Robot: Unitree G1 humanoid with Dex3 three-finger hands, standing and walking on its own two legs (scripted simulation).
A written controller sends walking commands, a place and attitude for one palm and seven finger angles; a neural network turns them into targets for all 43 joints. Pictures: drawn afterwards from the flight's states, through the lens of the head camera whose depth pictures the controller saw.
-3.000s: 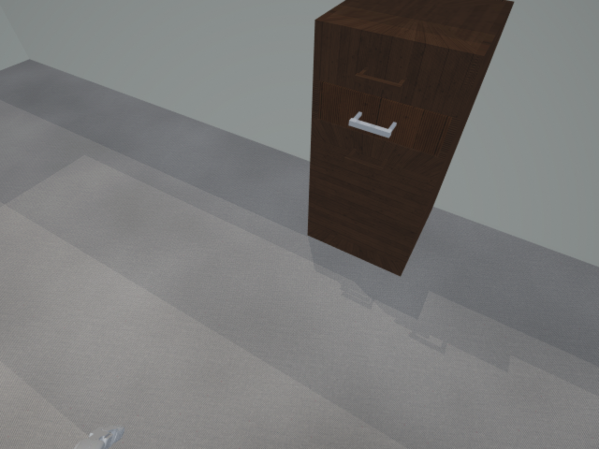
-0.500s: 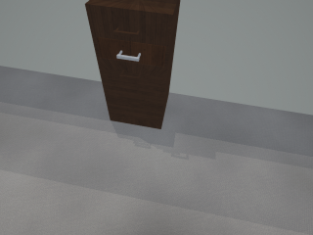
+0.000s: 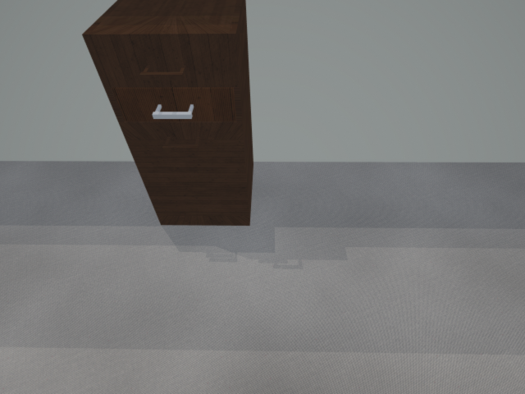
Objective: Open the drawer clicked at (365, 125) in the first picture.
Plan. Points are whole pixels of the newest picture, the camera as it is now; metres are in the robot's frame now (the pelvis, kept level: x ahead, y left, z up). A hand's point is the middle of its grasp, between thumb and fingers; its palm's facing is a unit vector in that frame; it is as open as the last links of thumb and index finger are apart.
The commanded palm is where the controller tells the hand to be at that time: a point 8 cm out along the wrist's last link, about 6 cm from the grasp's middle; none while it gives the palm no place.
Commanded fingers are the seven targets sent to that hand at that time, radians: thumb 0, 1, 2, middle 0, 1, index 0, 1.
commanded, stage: take the last steps up to it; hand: left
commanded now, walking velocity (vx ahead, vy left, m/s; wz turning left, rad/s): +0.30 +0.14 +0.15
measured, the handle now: (173, 111) +0.96 +0.31 -0.10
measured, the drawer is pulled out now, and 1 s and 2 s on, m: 0.00 0.00 0.00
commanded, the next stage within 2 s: come to a stop and stand still in 1.08 s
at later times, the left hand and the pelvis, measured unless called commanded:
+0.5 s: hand out of the picture +0.06 +0.26 -0.19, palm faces +0.16 -0.98 -0.15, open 7.4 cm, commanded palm none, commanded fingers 0.00 0.90 0.90 -0.20 -0.30 -0.20 -0.30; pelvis +0.17 +0.11 -0.02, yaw +4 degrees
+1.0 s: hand (139, 263) +0.42 +0.29 -0.16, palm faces +0.09 -0.98 -0.20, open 7.2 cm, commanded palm none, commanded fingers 0.00 0.90 0.90 -0.20 -0.30 -0.20 -0.30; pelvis +0.35 +0.12 +0.00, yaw +2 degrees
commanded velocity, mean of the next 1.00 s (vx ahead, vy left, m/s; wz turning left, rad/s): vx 0.28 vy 0.05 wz -0.02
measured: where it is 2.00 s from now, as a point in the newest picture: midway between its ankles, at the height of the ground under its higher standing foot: (236, 355)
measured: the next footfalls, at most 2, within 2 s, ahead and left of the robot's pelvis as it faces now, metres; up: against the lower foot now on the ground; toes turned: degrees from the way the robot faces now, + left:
left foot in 0.42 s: +0.28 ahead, +0.22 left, +0.00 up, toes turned +14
right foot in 0.88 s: +0.42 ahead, +0.01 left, +0.00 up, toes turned -7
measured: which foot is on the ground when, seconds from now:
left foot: up 0.00-0.40, down 0.42-0.90, up 0.92-1.00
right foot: down 0.00-0.42, up 0.44-0.86, down 0.88-1.00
